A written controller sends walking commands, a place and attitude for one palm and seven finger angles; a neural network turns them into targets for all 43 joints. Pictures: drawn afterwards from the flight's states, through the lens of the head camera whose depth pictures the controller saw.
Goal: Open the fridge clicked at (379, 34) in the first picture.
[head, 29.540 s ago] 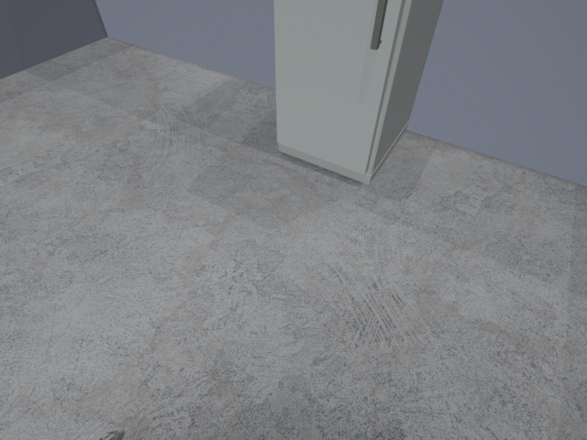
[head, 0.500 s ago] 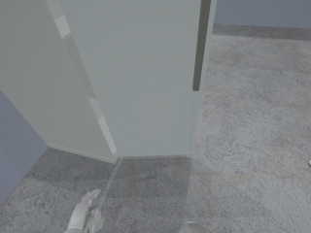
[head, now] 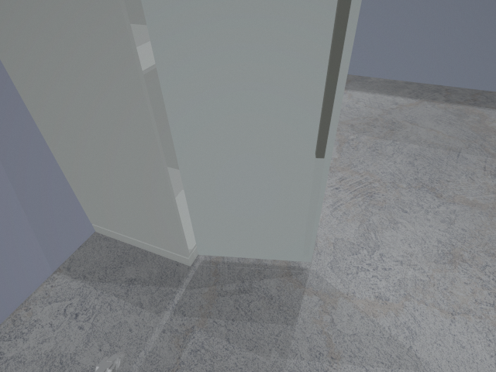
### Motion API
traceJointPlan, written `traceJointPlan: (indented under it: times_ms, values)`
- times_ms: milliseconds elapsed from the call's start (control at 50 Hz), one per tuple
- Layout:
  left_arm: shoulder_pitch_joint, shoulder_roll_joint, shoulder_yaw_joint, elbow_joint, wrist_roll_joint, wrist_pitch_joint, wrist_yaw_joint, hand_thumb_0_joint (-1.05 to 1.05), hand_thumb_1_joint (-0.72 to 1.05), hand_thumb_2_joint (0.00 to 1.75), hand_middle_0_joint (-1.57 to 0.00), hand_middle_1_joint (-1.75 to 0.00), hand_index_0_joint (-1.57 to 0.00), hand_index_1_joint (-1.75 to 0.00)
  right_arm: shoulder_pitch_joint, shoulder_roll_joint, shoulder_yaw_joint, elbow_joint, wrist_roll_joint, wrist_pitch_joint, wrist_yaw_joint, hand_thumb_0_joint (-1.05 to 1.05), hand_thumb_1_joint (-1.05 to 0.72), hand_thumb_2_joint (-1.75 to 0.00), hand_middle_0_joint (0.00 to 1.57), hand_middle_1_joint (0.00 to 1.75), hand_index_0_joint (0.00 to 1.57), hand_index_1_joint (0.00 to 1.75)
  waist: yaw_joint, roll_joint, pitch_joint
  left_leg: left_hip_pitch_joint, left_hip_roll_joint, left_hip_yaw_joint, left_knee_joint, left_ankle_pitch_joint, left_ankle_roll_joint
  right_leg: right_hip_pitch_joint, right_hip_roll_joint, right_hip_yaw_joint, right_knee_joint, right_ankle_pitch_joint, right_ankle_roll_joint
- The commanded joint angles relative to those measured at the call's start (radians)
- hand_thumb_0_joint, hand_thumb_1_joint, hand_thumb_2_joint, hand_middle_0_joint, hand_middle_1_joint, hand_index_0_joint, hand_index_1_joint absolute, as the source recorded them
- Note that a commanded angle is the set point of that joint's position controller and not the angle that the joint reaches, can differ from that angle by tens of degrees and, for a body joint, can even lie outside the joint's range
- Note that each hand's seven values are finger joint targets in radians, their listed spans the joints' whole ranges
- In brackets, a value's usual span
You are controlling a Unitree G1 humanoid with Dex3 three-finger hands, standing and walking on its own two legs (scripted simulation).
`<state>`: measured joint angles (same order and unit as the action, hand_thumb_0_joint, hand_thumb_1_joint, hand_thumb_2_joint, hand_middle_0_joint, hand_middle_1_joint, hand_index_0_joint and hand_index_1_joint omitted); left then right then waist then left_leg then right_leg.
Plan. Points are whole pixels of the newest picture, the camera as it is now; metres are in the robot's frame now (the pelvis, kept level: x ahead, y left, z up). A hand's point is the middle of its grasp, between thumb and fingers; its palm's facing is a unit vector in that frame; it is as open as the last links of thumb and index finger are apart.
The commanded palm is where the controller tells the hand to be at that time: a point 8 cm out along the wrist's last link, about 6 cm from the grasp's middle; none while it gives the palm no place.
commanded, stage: stop stepping back and stand still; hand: right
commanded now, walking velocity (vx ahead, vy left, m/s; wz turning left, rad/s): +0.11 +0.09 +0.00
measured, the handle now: (330, 81) +0.77 -0.18 +0.17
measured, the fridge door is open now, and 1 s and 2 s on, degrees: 73 73 73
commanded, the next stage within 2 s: let the arm hang, fingers relaxed in 0.24 s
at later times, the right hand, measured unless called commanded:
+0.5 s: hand (427, 348) +0.21 -0.28 -0.06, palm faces +0.14 +0.90 -0.41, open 7.4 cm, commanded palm none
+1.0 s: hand out of the picture +0.02 -0.26 -0.16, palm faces +0.04 +0.95 -0.32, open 7.3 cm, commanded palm none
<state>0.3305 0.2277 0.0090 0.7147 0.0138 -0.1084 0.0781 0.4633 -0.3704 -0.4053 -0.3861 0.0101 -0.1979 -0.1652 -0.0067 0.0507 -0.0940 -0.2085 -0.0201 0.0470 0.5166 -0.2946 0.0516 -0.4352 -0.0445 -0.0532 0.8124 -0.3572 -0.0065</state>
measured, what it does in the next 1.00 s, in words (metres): steps on the spot: right foot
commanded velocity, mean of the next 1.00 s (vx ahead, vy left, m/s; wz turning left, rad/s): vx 0.00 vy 0.03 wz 0.00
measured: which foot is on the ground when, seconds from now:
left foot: down 0.00-1.00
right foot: up 0.00-0.04, down 0.06-1.00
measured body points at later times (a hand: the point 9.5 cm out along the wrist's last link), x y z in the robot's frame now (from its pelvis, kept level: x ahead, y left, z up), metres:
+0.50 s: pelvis +0.01 -0.03 -0.02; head +0.02 -0.01 +0.43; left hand +0.16 +0.23 -0.14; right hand +0.20 -0.33 -0.03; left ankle +0.01 +0.08 -0.73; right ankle +0.02 -0.13 -0.74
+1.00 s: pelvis +0.00 -0.01 +0.01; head +0.01 -0.01 +0.46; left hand +0.06 +0.26 -0.14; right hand +0.02 -0.31 -0.13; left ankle -0.01 +0.09 -0.74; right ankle +0.02 -0.13 -0.74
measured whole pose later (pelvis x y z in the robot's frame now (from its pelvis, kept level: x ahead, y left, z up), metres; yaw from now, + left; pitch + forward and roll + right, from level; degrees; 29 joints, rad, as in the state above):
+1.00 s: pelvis +0.00 -0.01 +0.01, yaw -3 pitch -1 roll +1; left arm 0.18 0.28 0.01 1.12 0.01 0.02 0.01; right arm 0.19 -0.31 -0.01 1.15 -0.01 0.00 0.00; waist 0.01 -0.02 0.04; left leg -0.13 -0.03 0.02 0.37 -0.22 0.02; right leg -0.21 -0.02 -0.02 0.41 -0.18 -0.01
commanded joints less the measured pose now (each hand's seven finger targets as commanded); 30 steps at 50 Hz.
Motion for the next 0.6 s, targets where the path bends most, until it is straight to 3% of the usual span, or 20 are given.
traceJointPlan:
  times_ms: [0, 40, 60, 80, 100, 140, 180, 220, 260, 280, 300, 320, 340, 400, 420, 460, 480, 500, 540, 580]
  values:
    - [-0.164, 0.101, 0.030, -0.186, 0.007, -0.101, 0.026, 0.00, 0.90, 0.90, -0.20, -0.30, -0.20, -0.30, -0.173, -0.214, -0.068, -0.285, 0.000, -0.072, -0.014, 0.00, -0.90, -0.90, 0.20, 0.30, 0.20, 0.30, 0.024, -0.059, 0.112, -0.240, 0.170, -0.177, -0.116, -0.318, 0.064, 0.248, -0.004, -0.023, -0.316, -0.033, -0.029]
    - [-0.167, 0.138, 0.040, -0.216, 0.003, -0.108, 0.026, 0.00, 0.90, 0.90, -0.20, -0.30, -0.20, -0.30, -0.139, -0.239, -0.115, -0.354, 0.009, -0.087, -0.018, 0.00, -0.90, -0.90, 0.20, 0.30, 0.20, 0.30, 0.015, -0.322, 0.094, -0.305, 0.013, -0.045, 0.192, -0.167, -0.028, 0.288, -0.217, 0.335, -0.502, -0.057, -0.118]
    - [-0.171, 0.115, 0.032, -0.207, 0.006, -0.107, 0.018, 0.00, 0.90, 0.90, -0.20, -0.30, -0.20, -0.30, -0.120, -0.252, -0.139, -0.356, 0.015, -0.099, -0.015, 0.00, -0.90, -0.90, 0.20, 0.30, 0.20, 0.30, 0.014, -0.339, 0.068, -0.262, -0.008, -0.020, 0.298, -0.223, -0.051, 0.221, -0.289, 0.432, -0.594, -0.160, -0.146]
    - [-0.169, 0.103, 0.030, -0.202, 0.017, -0.108, 0.014, 0.00, 0.90, 0.90, -0.20, -0.30, -0.20, -0.30, -0.096, -0.262, -0.158, -0.333, 0.011, -0.091, -0.011, 0.00, -0.90, -0.90, 0.20, 0.30, 0.20, 0.30, 0.024, -0.344, 0.104, -0.204, 0.009, -0.047, 0.369, -0.227, -0.050, 0.088, -0.306, 0.472, -0.660, -0.291, -0.161]
    - [-0.163, 0.094, 0.030, -0.209, 0.020, -0.109, 0.007, 0.00, 0.90, 0.90, -0.20, -0.30, -0.20, -0.30, -0.077, -0.246, -0.157, -0.334, 0.006, -0.088, -0.008, 0.00, -0.90, -0.90, 0.20, 0.30, 0.20, 0.30, 0.020, -0.318, 0.135, -0.163, 0.024, -0.052, 0.330, -0.189, -0.046, 0.038, -0.289, 0.424, -0.648, -0.272, -0.161]
    - [-0.164, 0.099, 0.029, -0.214, 0.012, -0.113, -0.003, 0.00, 0.90, 0.90, -0.20, -0.30, -0.20, -0.30, -0.028, -0.238, -0.161, -0.340, 0.006, -0.085, -0.006, 0.00, -0.90, -0.90, 0.20, 0.30, 0.20, 0.30, 0.005, -0.287, 0.091, -0.018, 0.013, 0.001, 0.124, -0.128, -0.047, 0.014, -0.224, 0.239, -0.565, -0.193, -0.103]
    - [-0.152, 0.102, 0.031, -0.227, 0.007, -0.105, -0.010, 0.00, 0.90, 0.90, -0.20, -0.30, -0.20, -0.30, 0.016, -0.212, -0.145, -0.300, 0.006, -0.074, -0.004, 0.00, -0.90, -0.90, 0.20, 0.30, 0.20, 0.30, 0.014, -0.233, 0.070, 0.099, 0.005, 0.015, -0.020, -0.058, -0.034, -0.039, -0.153, 0.131, -0.488, -0.187, -0.053]
    - [-0.145, 0.097, 0.031, -0.228, 0.008, -0.099, -0.011, 0.00, 0.90, 0.90, -0.20, -0.30, -0.20, -0.30, 0.014, -0.224, -0.160, -0.250, 0.013, -0.069, -0.005, 0.00, -0.90, -0.90, 0.20, 0.30, 0.20, 0.30, 0.018, -0.109, 0.060, 0.063, 0.061, -0.104, -0.103, -0.066, 0.005, -0.033, -0.081, 0.061, -0.365, -0.149, -0.026]
    - [-0.140, 0.084, 0.035, -0.217, -0.003, -0.091, -0.014, 0.00, 0.90, 0.90, -0.20, -0.30, -0.20, -0.30, 0.036, -0.211, -0.144, -0.197, 0.026, -0.050, -0.001, 0.00, -0.90, -0.90, 0.20, 0.30, 0.20, 0.30, 0.016, 0.101, 0.056, -0.057, 0.212, -0.363, -0.235, -0.145, 0.072, 0.023, -0.007, 0.010, -0.125, -0.024, 0.001]
    - [-0.143, 0.078, 0.029, -0.208, -0.003, -0.086, -0.016, 0.00, 0.90, 0.90, -0.20, -0.30, -0.20, -0.30, 0.023, -0.208, -0.133, -0.187, 0.026, -0.047, -0.005, 0.00, -0.90, -0.90, 0.20, 0.30, 0.20, 0.30, 0.019, 0.114, 0.065, -0.050, 0.257, -0.391, -0.245, -0.038, 0.100, 0.019, 0.001, 0.015, -0.067, 0.029, 0.007]
    - [-0.143, 0.075, 0.022, -0.201, -0.005, -0.085, -0.018, 0.00, 0.90, 0.90, -0.20, -0.30, -0.20, -0.30, -0.004, -0.203, -0.124, -0.193, 0.024, -0.053, -0.009, 0.00, -0.90, -0.90, 0.20, 0.30, 0.20, 0.30, 0.020, 0.095, 0.044, 0.000, 0.266, -0.351, -0.208, 0.110, 0.110, 0.020, 0.000, 0.024, -0.086, 0.041, 0.010]
    - [-0.200, 0.234, 0.080, 0.007, 0.008, -0.080, -0.107, 0.00, 0.90, 0.90, -0.20, -0.30, -0.20, -0.30, -0.086, -0.062, 0.245, 0.498, -0.077, 0.115, 0.124, 0.00, -0.90, -0.90, 0.20, 0.30, 0.20, 0.30, 0.067, 0.013, 0.089, -0.017, 0.325, -0.130, 0.013, 0.665, 0.091, -0.090, -0.067, 0.052, 0.013, 0.102, 0.008]
    - [-0.133, 0.186, 0.095, -0.012, -0.001, -0.032, -0.091, 0.00, 0.90, 0.90, -0.20, -0.30, -0.20, -0.30, -0.051, -0.029, 0.250, 0.514, -0.071, 0.183, 0.153, 0.00, -0.90, -0.90, 0.20, 0.30, 0.20, 0.30, 0.061, 0.014, 0.002, 0.004, 0.251, -0.149, 0.075, 0.714, 0.084, -0.012, -0.036, 0.072, -0.024, 0.150, 0.014]
    - [-0.109, 0.181, 0.064, -0.031, 0.006, 0.048, -0.078, 0.00, 0.90, 0.90, -0.20, -0.30, -0.20, -0.30, -0.149, -0.021, 0.293, 0.628, -0.050, 0.203, 0.164, 0.00, -0.90, -0.90, 0.20, 0.30, 0.20, 0.30, 0.031, 0.167, 0.041, -0.072, 0.207, -0.072, 0.099, 0.544, 0.051, 0.064, -0.030, 0.078, -0.139, 0.326, -0.018]
    - [-0.105, 0.211, 0.064, -0.031, 0.013, 0.058, -0.076, 0.00, 0.90, 0.90, -0.20, -0.30, -0.20, -0.30, -0.169, -0.035, 0.299, 0.677, -0.050, 0.202, 0.164, 0.00, -0.90, -0.90, 0.20, 0.30, 0.20, 0.30, 0.031, 0.149, 0.026, -0.104, 0.178, -0.055, 0.134, 0.463, 0.031, 0.130, -0.062, 0.127, -0.187, 0.490, -0.040]
    - [-0.118, 0.278, 0.064, -0.017, 0.024, 0.068, -0.066, 0.00, 0.90, 0.90, -0.20, -0.30, -0.20, -0.30, -0.195, -0.029, 0.320, 0.789, -0.040, 0.202, 0.156, 0.00, -0.90, -0.90, 0.20, 0.30, 0.20, 0.30, 0.023, -0.059, -0.020, -0.151, 0.075, -0.008, 0.282, 0.194, -0.034, 0.230, -0.215, 0.315, -0.305, 0.780, -0.139]
    - [-0.114, 0.281, 0.061, 0.005, 0.029, 0.070, -0.062, 0.00, 0.90, 0.90, -0.20, -0.30, -0.20, -0.30, -0.243, -0.032, 0.326, 0.846, -0.033, 0.205, 0.150, 0.00, -0.90, -0.90, 0.20, 0.30, 0.20, 0.30, 0.036, -0.139, -0.013, -0.159, 0.043, -0.036, 0.348, -0.072, -0.048, 0.229, -0.262, 0.390, -0.369, 0.874, -0.196]
    - [-0.113, 0.269, 0.052, 0.033, 0.034, 0.076, -0.057, 0.00, 0.90, 0.90, -0.20, -0.30, -0.20, -0.30, -0.269, -0.028, 0.334, 0.912, -0.028, 0.211, 0.149, 0.00, -0.90, -0.90, 0.20, 0.30, 0.20, 0.30, 0.042, -0.168, 0.004, -0.169, 0.040, -0.089, 0.406, -0.221, -0.048, 0.220, -0.284, 0.386, -0.411, 0.844, -0.218]
    - [-0.176, 0.253, 0.041, 0.058, 0.033, 0.086, -0.053, 0.00, 0.90, 0.90, -0.20, -0.30, -0.20, -0.30, -0.243, -0.036, 0.343, 1.038, -0.027, 0.212, 0.154, 0.00, -0.90, -0.90, 0.20, 0.30, 0.20, 0.30, 0.000, -0.192, -0.006, -0.116, 0.053, -0.106, 0.306, -0.206, -0.046, 0.222, -0.246, 0.304, -0.385, 0.756, -0.202]
    - [-0.218, 0.212, 0.030, 0.091, 0.019, 0.092, -0.055, 0.00, 0.90, 0.90, -0.20, -0.30, -0.20, -0.30, -0.180, -0.032, 0.349, 1.153, -0.031, 0.196, 0.160, 0.00, -0.90, -0.90, 0.20, 0.30, 0.20, 0.30, -0.032, -0.192, -0.056, 0.074, 0.058, -0.103, -0.002, 0.118, -0.042, 0.180, -0.126, 0.168, -0.302, 0.572, -0.095]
